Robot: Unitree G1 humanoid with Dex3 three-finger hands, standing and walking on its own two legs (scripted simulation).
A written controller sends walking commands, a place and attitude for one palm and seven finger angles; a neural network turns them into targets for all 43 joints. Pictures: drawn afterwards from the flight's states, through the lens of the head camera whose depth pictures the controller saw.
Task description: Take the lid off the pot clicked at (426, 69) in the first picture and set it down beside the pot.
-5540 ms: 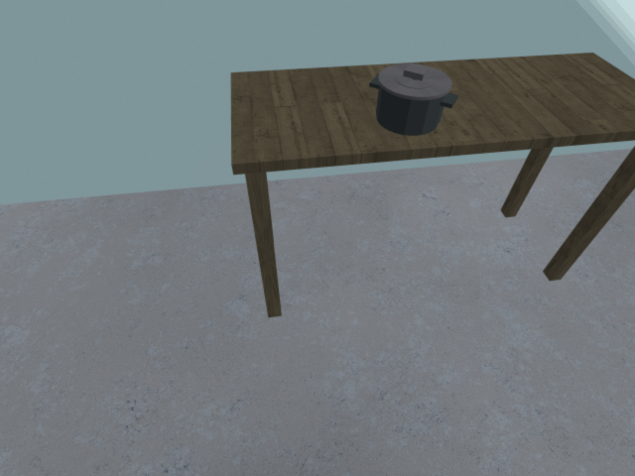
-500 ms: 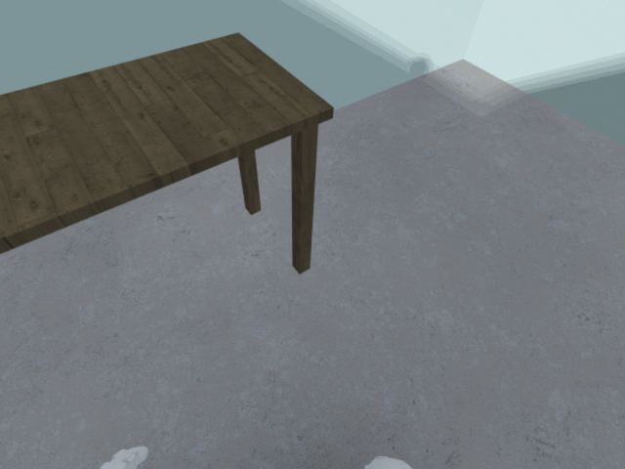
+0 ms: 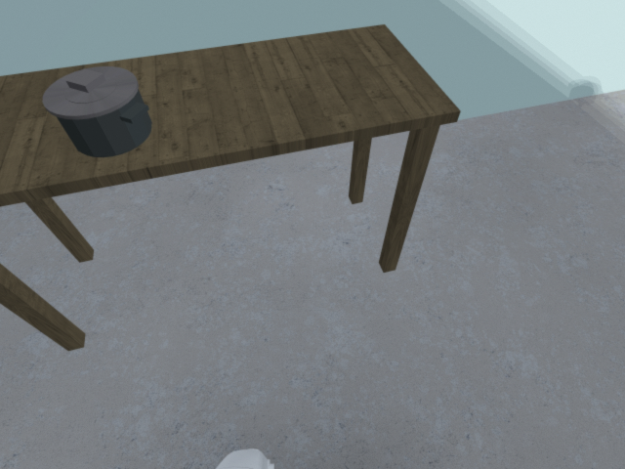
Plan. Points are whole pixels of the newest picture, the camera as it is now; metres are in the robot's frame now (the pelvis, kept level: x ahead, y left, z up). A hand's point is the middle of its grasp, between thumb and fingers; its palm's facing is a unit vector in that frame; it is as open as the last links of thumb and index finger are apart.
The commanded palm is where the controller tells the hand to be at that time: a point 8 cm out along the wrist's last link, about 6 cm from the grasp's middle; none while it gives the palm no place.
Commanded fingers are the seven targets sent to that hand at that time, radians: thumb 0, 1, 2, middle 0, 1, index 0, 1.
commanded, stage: turn to face it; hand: left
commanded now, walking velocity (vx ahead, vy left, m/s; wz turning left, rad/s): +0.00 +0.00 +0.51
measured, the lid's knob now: (86, 80) +0.75 +0.49 +0.07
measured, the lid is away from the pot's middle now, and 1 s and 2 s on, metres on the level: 0.00 0.00 0.00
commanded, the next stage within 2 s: take the last steps up to it in 0.50 s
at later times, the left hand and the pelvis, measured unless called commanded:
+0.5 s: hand out of the picture +0.05 +0.27 -0.16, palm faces +0.23 -0.94 -0.26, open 7.4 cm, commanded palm none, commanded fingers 0.00 0.90 0.90 -0.20 -0.30 -0.20 -0.30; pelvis +0.00 +0.04 +0.00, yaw +12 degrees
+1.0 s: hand out of the picture -0.07 +0.18 -0.14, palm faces +0.44 -0.86 -0.25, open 7.4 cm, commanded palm none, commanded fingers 0.00 0.90 0.90 -0.20 -0.30 -0.20 -0.30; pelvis +0.04 +0.03 +0.01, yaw +21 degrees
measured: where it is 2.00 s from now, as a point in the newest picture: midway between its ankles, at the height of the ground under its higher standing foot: (249, 420)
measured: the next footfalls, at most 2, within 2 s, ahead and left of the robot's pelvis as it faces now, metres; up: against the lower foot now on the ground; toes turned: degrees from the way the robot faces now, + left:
left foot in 0.10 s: +0.03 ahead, +0.14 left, +0.00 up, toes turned +8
right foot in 0.62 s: +0.07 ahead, -0.07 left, +0.00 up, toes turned +12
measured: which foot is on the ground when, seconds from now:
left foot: up 0.00-0.08, down 0.10-0.62, up 0.64-1.00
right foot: down 0.00-0.10, up 0.12-0.60, down 0.62-1.00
